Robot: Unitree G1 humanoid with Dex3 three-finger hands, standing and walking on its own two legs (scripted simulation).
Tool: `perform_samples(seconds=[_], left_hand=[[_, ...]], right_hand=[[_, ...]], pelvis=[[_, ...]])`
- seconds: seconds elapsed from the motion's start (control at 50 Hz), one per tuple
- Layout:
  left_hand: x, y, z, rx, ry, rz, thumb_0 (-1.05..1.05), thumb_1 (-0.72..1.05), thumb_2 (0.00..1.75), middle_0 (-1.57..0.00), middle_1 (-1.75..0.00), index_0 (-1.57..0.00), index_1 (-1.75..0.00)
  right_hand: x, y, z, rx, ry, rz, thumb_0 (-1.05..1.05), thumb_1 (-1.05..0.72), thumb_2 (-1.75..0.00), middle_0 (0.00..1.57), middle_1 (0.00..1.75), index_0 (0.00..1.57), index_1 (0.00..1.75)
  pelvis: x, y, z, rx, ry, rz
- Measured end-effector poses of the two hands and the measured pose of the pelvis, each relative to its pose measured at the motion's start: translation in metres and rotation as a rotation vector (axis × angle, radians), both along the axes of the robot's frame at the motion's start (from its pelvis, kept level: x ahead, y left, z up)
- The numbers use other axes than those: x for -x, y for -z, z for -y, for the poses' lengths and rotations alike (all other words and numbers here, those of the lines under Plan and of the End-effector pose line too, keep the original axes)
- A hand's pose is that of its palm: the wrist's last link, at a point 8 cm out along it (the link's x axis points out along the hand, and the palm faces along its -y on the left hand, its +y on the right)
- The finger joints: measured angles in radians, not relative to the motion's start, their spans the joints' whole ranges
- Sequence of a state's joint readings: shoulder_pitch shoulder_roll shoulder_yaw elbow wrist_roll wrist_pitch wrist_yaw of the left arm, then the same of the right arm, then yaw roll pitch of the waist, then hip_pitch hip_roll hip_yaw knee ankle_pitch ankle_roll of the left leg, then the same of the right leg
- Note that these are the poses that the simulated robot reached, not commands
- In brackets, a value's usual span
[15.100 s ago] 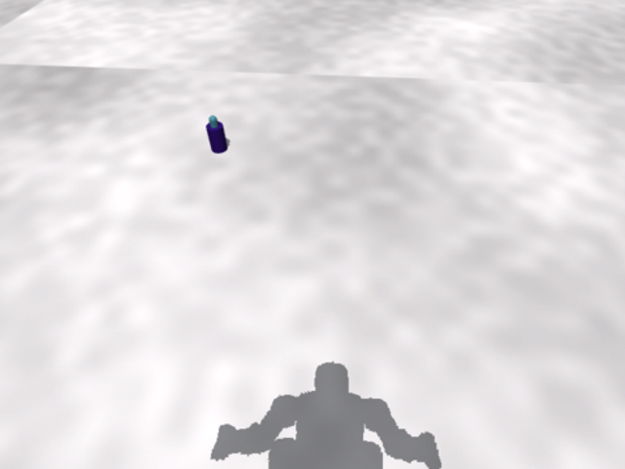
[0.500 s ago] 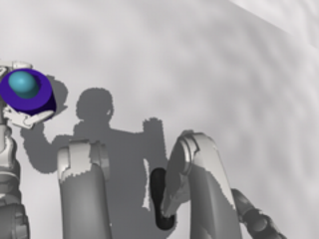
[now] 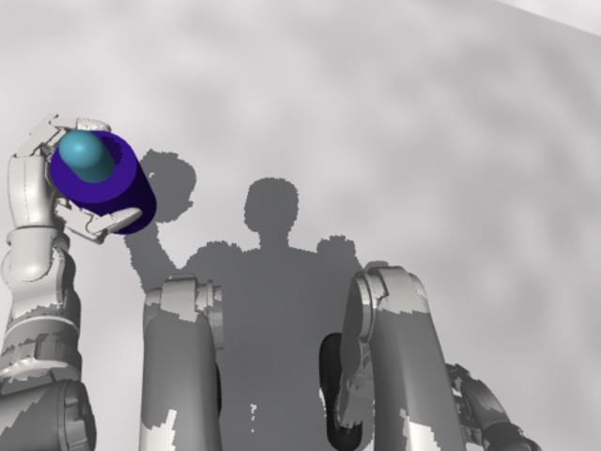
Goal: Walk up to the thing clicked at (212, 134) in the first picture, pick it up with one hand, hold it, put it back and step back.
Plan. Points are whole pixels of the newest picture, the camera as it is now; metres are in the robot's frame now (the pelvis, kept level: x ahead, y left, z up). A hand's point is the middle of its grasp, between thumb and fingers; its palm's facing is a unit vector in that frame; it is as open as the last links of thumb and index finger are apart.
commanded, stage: settle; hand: left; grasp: from the side
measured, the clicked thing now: (105, 180) +0.44 +0.24 -0.06
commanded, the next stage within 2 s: lift in 0.66 s
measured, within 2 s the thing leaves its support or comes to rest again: neither
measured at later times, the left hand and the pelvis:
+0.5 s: hand (85, 169) +0.43 +0.25 -0.02, palm faces +0.17 -0.98 -0.05, open 11.7 cm; pelvis +0.00 +0.00 +0.03, yaw +2 degrees
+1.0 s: hand (79, 160) +0.43 +0.25 +0.01, palm faces +0.16 -0.99 -0.04, open 11.7 cm; pelvis +0.00 +0.00 +0.04, yaw +3 degrees
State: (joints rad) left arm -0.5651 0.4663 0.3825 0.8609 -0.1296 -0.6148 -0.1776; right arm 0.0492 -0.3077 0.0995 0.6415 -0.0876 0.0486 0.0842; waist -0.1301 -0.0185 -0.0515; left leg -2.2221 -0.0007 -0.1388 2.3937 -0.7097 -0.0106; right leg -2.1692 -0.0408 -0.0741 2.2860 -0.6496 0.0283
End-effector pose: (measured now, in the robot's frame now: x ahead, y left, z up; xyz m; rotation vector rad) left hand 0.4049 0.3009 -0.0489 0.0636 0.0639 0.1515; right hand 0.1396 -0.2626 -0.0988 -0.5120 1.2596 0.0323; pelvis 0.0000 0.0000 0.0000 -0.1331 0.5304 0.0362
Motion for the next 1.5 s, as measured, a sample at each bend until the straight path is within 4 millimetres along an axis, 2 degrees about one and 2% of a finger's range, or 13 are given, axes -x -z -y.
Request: perform_samples(seconds=[0.24, 0.56, 0.86, 1.0, 1.1, 1.22, 1.5], left_hand=[[-0.003, -0.02, 0.004, 0.019, -0.007, -0.006, -0.03, -0.61, 1.06, -0.62, -0.96, -0.66, -0.99], [0.003, -0.038, 0.001, 0.021, -0.021, -0.018, -0.03, -0.61, 1.06, -0.61, -0.97, -0.65, -0.99], [-0.001, -0.051, 0.002, 0.027, -0.032, -0.01, -0.03, -0.61, 1.07, -0.61, -0.98, -0.65, -1.01], [0.003, -0.064, 0.004, 0.024, -0.008, -0.004, -0.03, -0.61, 1.07, -0.61, -0.98, -0.65, -1.01], [0.008, -0.08, 0.006, 0.028, 0.0, -0.001, -0.03, -0.61, 1.07, -0.61, -0.98, -0.65, -1.0], [0.015, -0.106, 0.007, 0.028, 0.007, -0.001, -0.03, -0.61, 1.07, -0.61, -0.98, -0.65, -1.0], [0.037, -0.193, 0.015, 0.022, -0.015, -0.014, -0.03, -0.61, 1.07, -0.61, -0.98, -0.65, -1.0]], right_hand=[[-0.001, -0.011, 0.009, 0.005, 0.039, 0.019, 0.0, -0.92, -0.91, 0.21, 0.3, 0.21, 0.3], [0.003, -0.021, 0.002, -0.017, 0.055, 0.042, 0.0, -0.93, -0.91, 0.21, 0.3, 0.21, 0.3], [0.005, -0.027, 0.0, -0.028, 0.062, 0.043, 0.0, -0.93, -0.91, 0.21, 0.3, 0.21, 0.3], [0.004, -0.032, 0.001, -0.036, 0.076, 0.058, 0.0, -0.95, -0.91, 0.21, 0.3, 0.21, 0.3], [0.0, -0.041, 0.0, -0.045, 0.09, 0.083, 0.0, -0.95, -0.91, 0.21, 0.3, 0.21, 0.3], [-0.009, -0.061, -0.003, -0.056, 0.106, 0.118, 0.0, -0.94, -0.91, 0.21, 0.3, 0.21, 0.3], [-0.042, -0.128, -0.017, -0.104, 0.133, 0.234, 0.0, -0.93, -0.9, 0.21, 0.3, 0.21, 0.3]], pelvis=[[-0.004, -0.014, 0.003, -0.023, -0.006, -0.028], [-0.001, -0.028, 0.002, -0.034, -0.015, -0.035], [-0.001, -0.037, 0.001, -0.04, -0.021, -0.041], [-0.001, -0.043, 0.002, -0.046, -0.024, -0.042], [-0.002, -0.053, 0.003, -0.05, -0.024, -0.043], [-0.004, -0.073, 0.002, -0.051, -0.025, -0.053], [-0.013, -0.14, 0.001, -0.06, -0.027, -0.029]])
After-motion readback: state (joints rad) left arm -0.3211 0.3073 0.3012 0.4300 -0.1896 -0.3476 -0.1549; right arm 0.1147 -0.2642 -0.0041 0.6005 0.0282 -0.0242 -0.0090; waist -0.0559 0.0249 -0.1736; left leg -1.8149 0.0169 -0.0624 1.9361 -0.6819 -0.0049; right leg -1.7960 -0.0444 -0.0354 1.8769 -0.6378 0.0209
